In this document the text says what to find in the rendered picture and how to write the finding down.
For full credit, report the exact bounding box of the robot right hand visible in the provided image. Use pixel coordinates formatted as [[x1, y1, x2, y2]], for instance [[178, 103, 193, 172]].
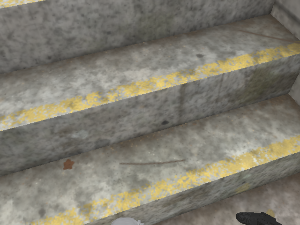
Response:
[[236, 212, 282, 225]]

